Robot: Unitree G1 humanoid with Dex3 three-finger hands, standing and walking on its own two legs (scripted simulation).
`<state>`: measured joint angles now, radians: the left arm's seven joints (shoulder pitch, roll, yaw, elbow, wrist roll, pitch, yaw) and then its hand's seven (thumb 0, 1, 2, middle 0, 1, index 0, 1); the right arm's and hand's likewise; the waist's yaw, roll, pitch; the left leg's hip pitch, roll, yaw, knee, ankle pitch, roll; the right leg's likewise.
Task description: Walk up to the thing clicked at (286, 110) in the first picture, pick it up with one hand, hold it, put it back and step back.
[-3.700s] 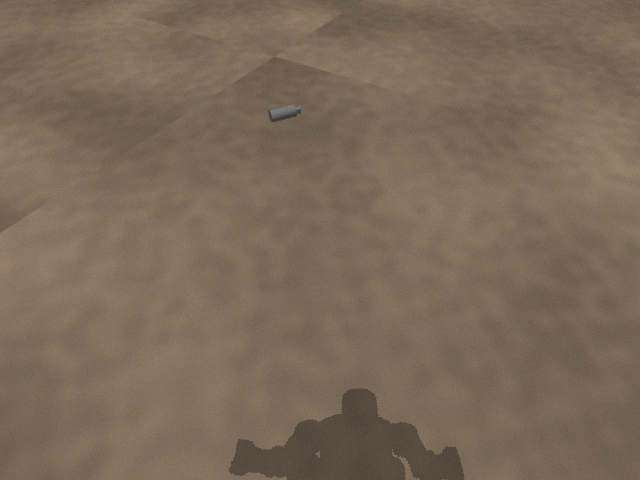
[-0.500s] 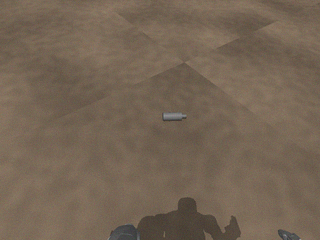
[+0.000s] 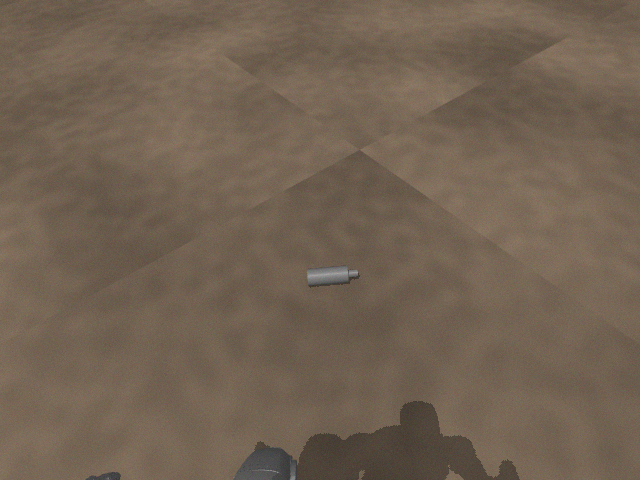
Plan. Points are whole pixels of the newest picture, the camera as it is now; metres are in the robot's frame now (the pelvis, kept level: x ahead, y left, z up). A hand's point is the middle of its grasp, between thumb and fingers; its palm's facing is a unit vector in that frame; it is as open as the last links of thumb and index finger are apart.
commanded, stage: walk up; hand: left
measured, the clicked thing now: (332, 275) +0.89 +0.07 -0.73
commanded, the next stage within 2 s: none
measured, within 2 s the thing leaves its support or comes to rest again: neither
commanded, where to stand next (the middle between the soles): +0.49 -0.17 m, yaw +4 degrees
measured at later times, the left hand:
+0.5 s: hand (230, 395) +0.25 +0.19 -0.14, palm faces -0.05 -0.94 -0.33, open 7.4 cm
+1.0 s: hand (284, 369) +0.30 +0.11 -0.15, palm faces +0.09 -0.94 -0.33, open 7.4 cm
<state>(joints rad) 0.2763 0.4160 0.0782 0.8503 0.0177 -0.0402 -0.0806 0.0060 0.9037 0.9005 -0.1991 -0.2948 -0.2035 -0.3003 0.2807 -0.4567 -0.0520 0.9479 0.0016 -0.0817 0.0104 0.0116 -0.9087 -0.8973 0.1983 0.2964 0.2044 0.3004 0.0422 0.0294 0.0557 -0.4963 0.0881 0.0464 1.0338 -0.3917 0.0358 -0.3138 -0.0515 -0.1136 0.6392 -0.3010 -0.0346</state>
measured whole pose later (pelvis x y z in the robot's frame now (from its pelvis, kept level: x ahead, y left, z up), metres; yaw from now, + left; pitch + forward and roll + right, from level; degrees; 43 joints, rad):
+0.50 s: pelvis +0.17 -0.10 +0.00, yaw +0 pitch -3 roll +2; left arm 0.26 0.45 0.09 0.86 0.02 0.00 -0.12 0.01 0.91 0.90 -0.20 -0.29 -0.20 -0.30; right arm 0.34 -0.46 -0.06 0.88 -0.01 -0.10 0.01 0.01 -0.90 -0.90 0.20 0.30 0.21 0.30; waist -0.01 -0.07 0.06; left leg -0.23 0.11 0.08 0.61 -0.33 -0.01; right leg -0.50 -0.14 0.00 0.76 -0.27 0.00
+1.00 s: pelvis +0.33 -0.16 +0.00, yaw +5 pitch -2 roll -1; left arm 0.40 0.43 0.05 0.87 0.01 -0.05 -0.05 0.01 0.90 0.90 -0.20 -0.30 -0.21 -0.30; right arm 0.24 -0.40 -0.05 0.89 -0.01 -0.08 0.05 0.01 -0.91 -0.90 0.20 0.30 0.21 0.30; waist 0.07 -0.03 0.09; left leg -0.39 0.03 0.07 0.58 -0.17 0.04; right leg -0.16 -0.05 -0.17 0.62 -0.43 -0.02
